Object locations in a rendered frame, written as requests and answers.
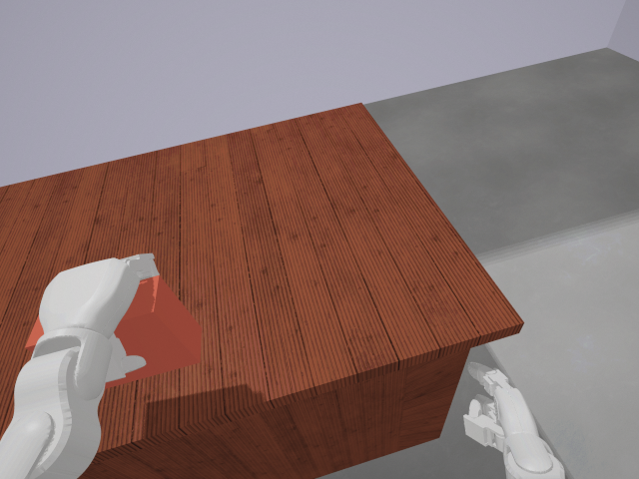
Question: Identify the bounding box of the sponge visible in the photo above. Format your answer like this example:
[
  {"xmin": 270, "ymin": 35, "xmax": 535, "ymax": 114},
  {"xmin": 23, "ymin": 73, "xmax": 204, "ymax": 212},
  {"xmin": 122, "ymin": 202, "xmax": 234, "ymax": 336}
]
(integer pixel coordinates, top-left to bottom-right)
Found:
[{"xmin": 25, "ymin": 275, "xmax": 202, "ymax": 389}]

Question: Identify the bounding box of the right robot hand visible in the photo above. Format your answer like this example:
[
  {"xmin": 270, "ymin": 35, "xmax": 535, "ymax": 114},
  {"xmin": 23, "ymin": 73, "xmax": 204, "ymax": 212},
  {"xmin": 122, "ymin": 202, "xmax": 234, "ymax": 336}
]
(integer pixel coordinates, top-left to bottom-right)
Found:
[{"xmin": 463, "ymin": 362, "xmax": 539, "ymax": 452}]

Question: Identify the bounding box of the left robot forearm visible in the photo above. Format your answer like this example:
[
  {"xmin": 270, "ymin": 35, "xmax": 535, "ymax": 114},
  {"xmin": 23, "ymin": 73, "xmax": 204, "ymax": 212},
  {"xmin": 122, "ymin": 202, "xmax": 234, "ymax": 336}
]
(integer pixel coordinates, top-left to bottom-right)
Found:
[{"xmin": 0, "ymin": 327, "xmax": 113, "ymax": 479}]

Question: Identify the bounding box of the right robot forearm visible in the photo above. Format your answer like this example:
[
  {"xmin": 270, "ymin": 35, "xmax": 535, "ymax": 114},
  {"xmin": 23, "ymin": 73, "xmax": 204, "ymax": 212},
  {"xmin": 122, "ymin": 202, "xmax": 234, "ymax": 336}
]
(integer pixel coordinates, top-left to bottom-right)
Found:
[{"xmin": 503, "ymin": 433, "xmax": 565, "ymax": 479}]

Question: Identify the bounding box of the table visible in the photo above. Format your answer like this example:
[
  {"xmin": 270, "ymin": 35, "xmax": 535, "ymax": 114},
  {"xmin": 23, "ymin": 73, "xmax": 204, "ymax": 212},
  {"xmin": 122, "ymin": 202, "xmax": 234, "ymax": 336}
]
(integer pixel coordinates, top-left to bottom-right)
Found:
[{"xmin": 0, "ymin": 103, "xmax": 524, "ymax": 479}]

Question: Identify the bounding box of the left robot hand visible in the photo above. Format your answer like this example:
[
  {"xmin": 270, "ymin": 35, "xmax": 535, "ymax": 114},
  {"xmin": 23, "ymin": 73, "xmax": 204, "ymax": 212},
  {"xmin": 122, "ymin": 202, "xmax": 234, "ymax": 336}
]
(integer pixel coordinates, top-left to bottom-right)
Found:
[{"xmin": 39, "ymin": 253, "xmax": 160, "ymax": 382}]

